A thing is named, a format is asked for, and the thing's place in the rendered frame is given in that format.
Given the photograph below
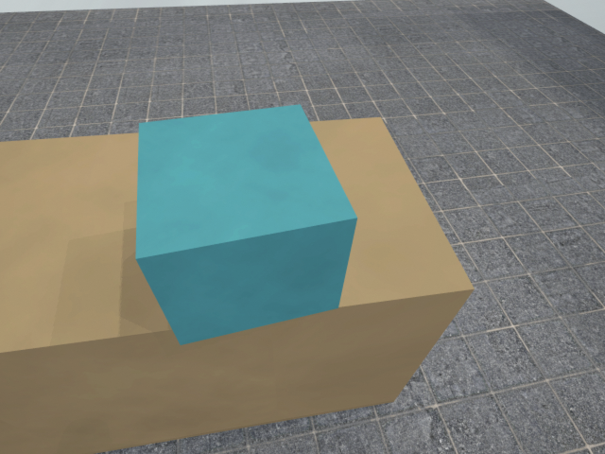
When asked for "carton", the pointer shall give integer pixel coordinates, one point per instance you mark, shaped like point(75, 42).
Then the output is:
point(241, 221)

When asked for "pedestal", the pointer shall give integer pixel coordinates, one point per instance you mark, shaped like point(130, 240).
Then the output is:
point(89, 362)

